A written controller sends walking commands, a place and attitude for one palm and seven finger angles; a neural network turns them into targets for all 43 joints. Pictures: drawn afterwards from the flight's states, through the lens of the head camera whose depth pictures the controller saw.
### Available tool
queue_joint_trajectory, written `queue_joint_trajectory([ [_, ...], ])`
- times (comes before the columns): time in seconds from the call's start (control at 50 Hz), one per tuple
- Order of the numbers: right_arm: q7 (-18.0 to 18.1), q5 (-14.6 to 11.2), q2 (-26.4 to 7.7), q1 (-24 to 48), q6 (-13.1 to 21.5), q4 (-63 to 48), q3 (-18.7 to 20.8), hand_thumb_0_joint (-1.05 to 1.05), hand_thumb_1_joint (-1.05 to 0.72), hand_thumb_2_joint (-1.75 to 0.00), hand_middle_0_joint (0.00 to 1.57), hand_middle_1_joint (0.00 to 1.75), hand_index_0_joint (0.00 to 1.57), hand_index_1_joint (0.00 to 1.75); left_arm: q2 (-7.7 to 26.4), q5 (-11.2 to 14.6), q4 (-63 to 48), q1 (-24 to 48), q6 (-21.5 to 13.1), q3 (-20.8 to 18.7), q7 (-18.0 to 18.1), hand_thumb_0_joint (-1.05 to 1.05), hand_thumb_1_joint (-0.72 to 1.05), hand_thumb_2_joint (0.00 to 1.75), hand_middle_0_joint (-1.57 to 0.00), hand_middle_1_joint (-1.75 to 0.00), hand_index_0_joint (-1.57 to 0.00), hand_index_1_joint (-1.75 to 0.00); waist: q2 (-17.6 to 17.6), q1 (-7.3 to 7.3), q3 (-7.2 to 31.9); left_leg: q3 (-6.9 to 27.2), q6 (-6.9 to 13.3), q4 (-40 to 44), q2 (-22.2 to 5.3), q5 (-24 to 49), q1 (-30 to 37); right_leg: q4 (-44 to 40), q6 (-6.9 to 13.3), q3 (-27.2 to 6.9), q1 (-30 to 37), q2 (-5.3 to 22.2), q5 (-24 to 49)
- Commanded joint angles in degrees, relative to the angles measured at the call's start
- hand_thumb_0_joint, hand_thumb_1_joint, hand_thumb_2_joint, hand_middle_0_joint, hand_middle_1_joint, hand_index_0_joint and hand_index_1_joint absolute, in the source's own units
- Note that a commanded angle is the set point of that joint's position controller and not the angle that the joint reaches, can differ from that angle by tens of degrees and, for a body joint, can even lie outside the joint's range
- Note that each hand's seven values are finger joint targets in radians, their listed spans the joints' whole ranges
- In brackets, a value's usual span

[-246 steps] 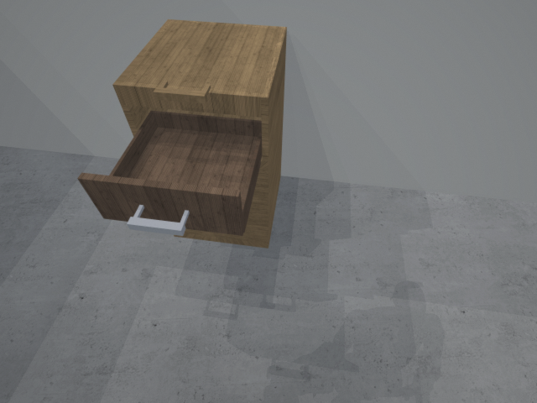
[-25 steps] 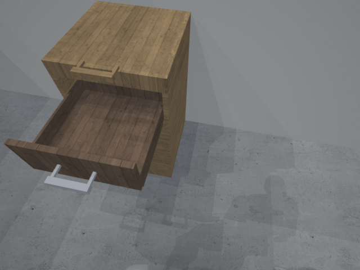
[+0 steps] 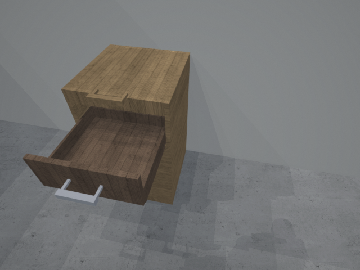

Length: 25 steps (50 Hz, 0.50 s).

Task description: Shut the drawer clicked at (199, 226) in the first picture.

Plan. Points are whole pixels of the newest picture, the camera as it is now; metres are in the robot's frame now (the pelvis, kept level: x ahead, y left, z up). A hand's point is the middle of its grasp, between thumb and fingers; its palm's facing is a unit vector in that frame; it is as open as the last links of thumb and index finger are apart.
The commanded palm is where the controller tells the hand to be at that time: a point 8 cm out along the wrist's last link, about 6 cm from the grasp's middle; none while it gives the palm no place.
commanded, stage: come to a stop and stand still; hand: left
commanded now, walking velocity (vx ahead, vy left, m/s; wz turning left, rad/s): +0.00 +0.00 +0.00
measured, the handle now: (80, 191) +0.38 +0.35 -0.15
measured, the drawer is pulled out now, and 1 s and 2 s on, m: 0.29 0.29 0.29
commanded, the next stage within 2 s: look again from close up in 0.34 s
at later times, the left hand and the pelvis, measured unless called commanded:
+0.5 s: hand out of the picture -0.02 +0.19 -0.17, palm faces -0.01 -0.98 -0.17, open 7.4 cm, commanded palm none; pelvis +0.00 +0.02 +0.01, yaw -1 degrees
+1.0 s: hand out of the picture +0.05 +0.19 -0.17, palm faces -0.01 -0.99 -0.16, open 7.4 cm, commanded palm none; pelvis +0.04 +0.02 +0.01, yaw -1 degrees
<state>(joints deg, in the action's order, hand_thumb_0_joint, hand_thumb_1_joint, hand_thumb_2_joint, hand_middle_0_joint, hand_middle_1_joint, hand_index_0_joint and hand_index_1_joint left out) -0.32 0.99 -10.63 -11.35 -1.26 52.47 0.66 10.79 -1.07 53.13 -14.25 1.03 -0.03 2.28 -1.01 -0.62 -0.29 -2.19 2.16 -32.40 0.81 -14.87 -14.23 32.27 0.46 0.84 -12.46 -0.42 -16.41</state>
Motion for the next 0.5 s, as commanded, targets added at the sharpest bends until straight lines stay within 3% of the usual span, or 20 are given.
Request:
queue_joint_trajectory([
  [0.0,0.66,0.51,-7.71,-0.82,1.20,-2.29,1.14,0.00,-0.90,-0.90,0.20,0.30,0.20,0.30,7.30,-0.09,-2.51,-1.99,-1.44,-1.43,-0.20,0.00,0.90,0.90,-0.20,-0.30,-0.20,-0.30,-2.50,0.44,-7.44,9.67,1.31,15.65,-6.64,-14.52,-7.83,-9.52,1.60,-5.41,-4.15,3.09,-6.62],
  [0.12,0.69,0.59,-7.44,-4.35,1.43,-0.18,0.95,0.00,-0.90,-0.90,0.20,0.30,0.20,0.30,6.92,-0.13,-1.21,-3.43,-1.75,-1.42,-0.50,0.00,0.90,0.90,-0.20,-0.30,-0.20,-0.30,1.99,0.92,-2.65,8.71,1.14,14.77,-5.94,-14.10,-5.32,-12.00,1.66,-7.04,-4.26,4.05,-12.03],
  [0.18,0.80,0.47,-7.17,-5.39,1.79,1.45,0.54,0.00,-0.90,-0.90,0.20,0.30,0.20,0.30,6.32,0.03,0.08,-4.04,-1.94,-1.20,-0.62,0.00,0.90,0.90,-0.20,-0.30,-0.20,-0.30,0.53,0.88,-1.60,8.85,1.21,15.27,-6.21,-12.66,-4.34,-11.45,1.71,-6.60,-3.89,4.03,-9.96],
  [0.24,0.92,0.22,-6.70,-6.00,2.08,2.82,0.20,0.00,-0.90,-0.90,0.20,0.30,0.20,0.30,5.77,0.17,1.66,-4.96,-2.25,-0.78,-0.68,0.00,0.90,0.90,-0.20,-0.30,-0.20,-0.30,1.04,0.71,-1.79,8.37,0.99,14.78,-6.11,-11.40,-4.56,-11.96,1.97,-7.21,-3.05,4.70,-8.94],
  [0.32,1.01,0.21,-6.56,-7.28,2.05,5.00,0.09,0.00,-0.90,-0.90,0.20,0.30,0.20,0.30,5.33,0.08,3.68,-6.04,-2.09,-0.57,-0.63,0.00,0.90,0.90,-0.20,-0.30,-0.20,-0.30,-0.89,0.60,-3.88,9.59,1.12,16.65,-6.66,-14.56,-6.29,-11.12,1.89,-6.29,-3.37,4.33,-9.22],
  [0.4,1.18,-0.05,-5.83,-8.04,2.26,6.43,-0.14,0.00,-0.90,-0.90,0.20,0.30,0.20,0.30,4.33,0.19,5.52,-7.24,-2.43,-0.04,-0.53,0.00,0.90,0.90,-0.20,-0.30,-0.20,-0.30,1.00,0.48,-4.45,8.94,1.10,15.59,-6.40,-10.96,-5.47,-11.58,2.08,-6.93,-3.15,4.91,-6.46],
  [0.48,1.31,-0.26,-5.40,-8.68,2.63,7.83,-0.23,0.00,-0.90,-0.90,0.20,0.30,0.20,0.30,3.80,0.25,6.71,-7.69,-2.66,0.23,-0.37,0.00,0.90,0.90,-0.20,-0.30,-0.20,-0.30,0.64,0.61,-3.25,8.78,1.15,15.20,-6.66,-7.71,-3.48,-10.68,1.95,-6.29,-2.21,4.93,-1.79],
])
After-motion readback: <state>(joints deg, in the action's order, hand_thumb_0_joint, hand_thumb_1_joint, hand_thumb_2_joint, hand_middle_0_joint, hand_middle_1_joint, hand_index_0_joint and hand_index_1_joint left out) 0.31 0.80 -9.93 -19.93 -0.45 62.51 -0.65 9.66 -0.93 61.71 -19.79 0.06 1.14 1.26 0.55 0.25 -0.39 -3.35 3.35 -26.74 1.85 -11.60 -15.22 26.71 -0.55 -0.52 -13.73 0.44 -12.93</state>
